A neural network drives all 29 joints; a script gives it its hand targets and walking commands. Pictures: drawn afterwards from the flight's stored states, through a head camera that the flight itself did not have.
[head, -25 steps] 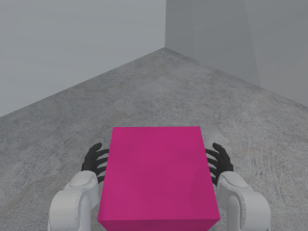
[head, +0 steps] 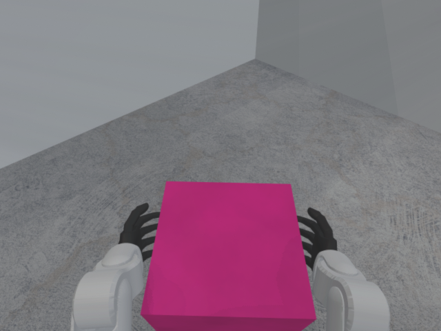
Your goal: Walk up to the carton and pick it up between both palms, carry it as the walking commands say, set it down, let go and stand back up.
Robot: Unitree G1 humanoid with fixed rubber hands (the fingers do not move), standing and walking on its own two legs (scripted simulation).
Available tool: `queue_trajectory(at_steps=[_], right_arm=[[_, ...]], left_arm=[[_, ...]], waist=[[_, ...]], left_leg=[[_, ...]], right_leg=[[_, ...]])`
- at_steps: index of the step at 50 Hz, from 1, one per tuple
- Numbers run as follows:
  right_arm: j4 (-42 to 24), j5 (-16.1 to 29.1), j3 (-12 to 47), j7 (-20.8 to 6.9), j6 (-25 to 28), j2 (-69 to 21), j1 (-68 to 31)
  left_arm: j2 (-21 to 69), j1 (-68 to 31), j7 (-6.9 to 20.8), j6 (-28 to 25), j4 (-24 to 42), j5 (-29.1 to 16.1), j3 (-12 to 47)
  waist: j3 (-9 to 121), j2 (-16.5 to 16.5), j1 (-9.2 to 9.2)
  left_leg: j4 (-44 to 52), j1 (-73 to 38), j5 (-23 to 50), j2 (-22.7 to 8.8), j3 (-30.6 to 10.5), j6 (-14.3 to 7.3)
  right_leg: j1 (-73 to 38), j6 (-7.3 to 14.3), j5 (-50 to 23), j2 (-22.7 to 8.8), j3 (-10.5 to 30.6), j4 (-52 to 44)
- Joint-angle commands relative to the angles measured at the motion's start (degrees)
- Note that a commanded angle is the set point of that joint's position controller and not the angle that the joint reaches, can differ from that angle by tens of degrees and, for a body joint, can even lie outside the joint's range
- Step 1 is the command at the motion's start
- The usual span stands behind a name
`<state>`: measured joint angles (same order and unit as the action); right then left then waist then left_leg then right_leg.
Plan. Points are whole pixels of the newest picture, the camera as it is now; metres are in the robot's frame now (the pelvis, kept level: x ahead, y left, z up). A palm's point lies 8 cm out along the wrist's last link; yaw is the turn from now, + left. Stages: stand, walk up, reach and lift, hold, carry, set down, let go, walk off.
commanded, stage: carry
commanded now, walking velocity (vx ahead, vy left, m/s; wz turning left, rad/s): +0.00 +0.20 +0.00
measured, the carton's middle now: (226, 269) +0.24 -0.01 +0.01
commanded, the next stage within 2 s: none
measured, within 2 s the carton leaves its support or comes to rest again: neither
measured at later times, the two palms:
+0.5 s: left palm (19, 281) +0.18 +0.30 +0.09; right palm (226, 279) +0.19 -0.01 +0.09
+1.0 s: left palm out of the picture +0.13 +0.45 +0.08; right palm (108, 316) +0.14 +0.15 +0.09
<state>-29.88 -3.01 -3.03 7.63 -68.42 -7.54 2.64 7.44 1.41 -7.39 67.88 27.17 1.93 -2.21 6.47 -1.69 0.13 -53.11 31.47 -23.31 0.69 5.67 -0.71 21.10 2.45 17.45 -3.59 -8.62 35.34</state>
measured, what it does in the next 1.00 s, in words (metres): steps to the left: left foot, then right foot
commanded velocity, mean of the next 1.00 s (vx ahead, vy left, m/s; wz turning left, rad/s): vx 0.00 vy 0.20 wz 0.00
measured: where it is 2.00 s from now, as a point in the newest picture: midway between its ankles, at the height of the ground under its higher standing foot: outside the picture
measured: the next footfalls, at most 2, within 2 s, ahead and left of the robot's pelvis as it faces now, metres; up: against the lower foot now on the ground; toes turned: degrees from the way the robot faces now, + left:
left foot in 0.24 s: +0.04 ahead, +0.23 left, +0.00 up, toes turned +7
right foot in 0.54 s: -0.02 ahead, +0.07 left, +0.00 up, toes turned -9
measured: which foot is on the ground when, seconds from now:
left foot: up 0.00-0.22, down 0.24-0.54, up 0.56-0.86, down 0.88-1.00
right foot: down 0.00-0.24, up 0.26-0.52, down 0.54-0.88, up 0.90-1.00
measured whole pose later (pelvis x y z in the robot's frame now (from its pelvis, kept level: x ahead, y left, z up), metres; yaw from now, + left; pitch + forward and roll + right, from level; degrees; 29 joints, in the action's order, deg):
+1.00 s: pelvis -0.10 +0.29 +0.00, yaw +1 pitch +3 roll +0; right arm -31.0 -2.6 -1.5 7.8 -68.4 -7.5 2.1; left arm 7.5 2.0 -7.3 69.8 31.8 2.4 -3.2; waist 4.0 1.5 0.6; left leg -31.4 22.0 -12.8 -1.4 6.0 -2.2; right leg 30.2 -3.3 29.6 -6.7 -3.9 59.0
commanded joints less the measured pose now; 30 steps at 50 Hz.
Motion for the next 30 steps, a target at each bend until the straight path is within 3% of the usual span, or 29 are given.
queue_trajectory(at_steps=[1, 2, 3, 8, 10, 11, 12, 13, 14, 15, 16, 18, 21, 24, 25, 26, 27, 28, 29, 30], right_arm=[[-6.6, 16.6, 38.8, -6.8, 1.1, -46.2, -26.9], [-6.8, 16.8, 39.1, -6.9, 1.3, -47.2, -26.7], [-7.4, 17.0, 39.3, -6.8, 1.4, -47.5, -27.0], [-6.0, 16.3, 37.5, -6.0, 0.4, -44.7, -22.4], [-5.2, 16.0, 36.6, -5.9, -0.1, -43.9, -20.5], [-5.0, 15.8, 36.2, -6.0, -0.3, -43.4, -20.2], [-4.6, 15.7, 35.9, -6.2, -0.4, -43.2, -20.0], [-3.9, 15.1, 35.1, -6.2, -0.5, -42.0, -19.4], [-4.0, 14.8, 34.2, -6.4, 0.1, -42.7, -20.2], [-5.2, 14.9, 34.2, -6.5, 0.5, -43.8, -21.7], [-5.9, 14.9, 34.5, -6.8, 0.9, -44.6, -23.3], [-7.3, 15.5, 35.1, -7.1, 1.5, -46.3, -25.0], [-8.0, 15.5, 35.3, -6.8, 1.7, -46.0, -22.5], [-7.9, 15.2, 36.1, -6.3, 1.2, -44.8, -20.8], [-7.6, 15.0, 36.4, -6.1, 1.0, -44.2, -20.4], [-7.1, 14.8, 36.4, -6.0, 0.7, -43.7, -19.9], [-6.6, 14.5, 36.4, -5.9, 0.5, -43.2, -20.5], [-8.4, 14.7, 37.6, -5.9, 0.3, -42.2, -22.2], [-7.9, 15.7, 37.4, -5.9, 0.2, -42.9, -24.1], [-8.2, 16.5, 38.3, -6.1, 0.5, -44.5, -25.6]], left_arm=[[45.6, -22.7, 7.9, -1.3, 8.1, -15.2, 33.9], [46.3, -22.8, 8.0, -1.5, 8.5, -15.3, 34.0], [46.1, -22.9, 8.0, -1.7, 8.9, -15.5, 33.8], [42.1, -19.9, 7.0, -0.7, 9.8, -15.3, 34.2], [41.3, -19.8, 6.5, -0.2, 10.1, -15.2, 34.5], [40.8, -19.6, 6.3, 0.1, 9.9, -15.0, 34.6], [40.5, -19.8, 6.2, 0.3, 9.6, -14.8, 34.9], [40.0, -19.6, 6.2, 0.7, 9.2, -14.9, 35.1], [41.3, -23.5, 6.5, 0.6, 10.6, -15.7, 36.9], [42.8, -25.0, 7.0, 0.5, 10.6, -16.5, 38.0], [44.3, -26.3, 7.5, 0.2, 10.9, -17.0, 38.7], [46.3, -28.0, 7.7, -0.3, 12.2, -18.0, 39.6], [46.1, -25.7, 7.2, -0.5, 12.2, -17.9, 39.0], [44.1, -21.8, 6.9, 0.0, 10.8, -16.8, 37.4], [43.6, -20.7, 6.8, 0.1, 10.2, -16.3, 36.7], [43.3, -20.5, 6.9, 0.3, 9.8, -15.9, 35.9], [42.9, -20.1, 7.0, 0.4, 9.1, -15.5, 35.1], [42.6, -20.2, 7.0, 0.0, 7.7, -15.3, 34.4], [43.5, -20.3, 7.1, 0.0, 8.0, -15.6, 34.4], [44.1, -20.8, 7.4, -0.3, 8.7, -15.7, 34.5]], waist=[[6.1, 7.7, 0.53], [6.4, 9.4, 0.21], [6.8, 11.2, 0.22], [8.5, 15.7, 0.95], [10.5, 14.4, 0.12], [12.0, 11.1, 0.18], [12.6, 5.1, 0.08], [10.6, -8.7, -0.22], [10.1, -17.3, -1.05], [10.0, -13.6, -0.97], [9.6, -10.1, -0.73], [9.4, -7.6, -0.39], [11.3, -7.6, -0.51], [13.6, -6.7, -0.08], [13.9, -6.1, 0.58], [14.5, -4.5, 0.89], [13.7, 2.8, 1.4], [10.8, 19.5, 1.05], [9.4, 16.0, 0.89], [7.3, 10.3, 0.86]], left_leg=[[-11.6, 5.7, 3.6, -4.9, -7.0, 1.5], [-8.1, 4.3, 5.4, -4.4, -5.2, 2.0], [-5.1, 2.8, 5.1, -3.6, -3.8, 2.4], [13.9, -5.1, 0.7, -1.6, 0.2, 2.1], [26.9, -12.9, 4.9, -0.2, 3.4, 1.6], [32.4, -18.4, 7.0, 0.1, 4.0, 1.5], [36.0, -23.9, 11.0, -5.4, -1.9, 0.9], [37.2, -26.8, 22.2, -17.2, -15.8, -2.8], [34.9, -25.1, 30.8, -21.1, -19.8, -8.8], [32.7, -22.5, 33.3, -19.8, -17.6, -10.9], [32.2, -19.2, 28.4, -17.5, -13.5, -10.7], [32.1, -16.4, 19.2, -14.5, -9.1, -9.3], [30.9, -19.1, 22.5, -14.3, -10.1, -10.1], [29.7, -20.0, 26.0, -15.3, -12.3, -10.9], [28.5, -19.1, 26.2, -14.4, -11.3, -9.7], [26.4, -15.7, 24.8, -13.2, -9.5, -7.5], [19.5, -5.8, 19.6, -10.2, -7.1, -3.6], [10.8, 6.0, 0.3, -2.4, -1.1, 0.9], [-1.0, 6.7, -8.0, -2.5, -4.4, 0.7], [-6.8, 6.5, -4.9, -2.5, -7.7, 0.8]], right_leg=[[-8.4, 5.9, -11.5, -19.8, 18.0, -19.1], [-8.9, 4.2, -12.7, -16.8, 13.5, -17.9], [-9.0, 3.6, -14.5, -15.6, 11.8, -17.2], [-9.3, 3.2, -19.5, -16.1, 10.6, -13.8], [-8.4, 1.2, -21.2, -14.8, 8.4, -8.5], [-6.9, -0.6, -19.8, -12.9, 7.0, -5.2], [-2.1, -2.9, -12.0, -10.6, 4.7, 0.6], [10.5, -6.7, 6.2, -4.2, -0.2, 8.0], [14.0, -6.4, 20.3, -0.9, -0.2, 18.7], [13.4, -5.1, 20.1, -0.9, 3.8, 27.4], [12.5, -4.8, 16.7, -1.4, 4.8, 31.2], [12.1, -4.7, 10.4, -1.2, 3.5, 30.8], [9.6, -4.5, 10.9, 0.7, 1.9, 20.7], [1.9, -2.5, 8.2, 1.8, 1.8, 5.0], [-2.5, -1.9, 3.9, 1.5, 1.1, -4.2], [-9.6, -1.3, -2.7, -1.5, 2.4, -12.2], [-19.1, 0.1, -6.7, -9.7, 12.7, -16.6], [-21.5, 7.0, -25.3, -25.4, 31.0, -18.0], [-16.8, 11.0, -30.1, -28.5, 30.9, -18.4], [-13.9, 10.3, -26.8, -25.8, 26.9, -18.7]])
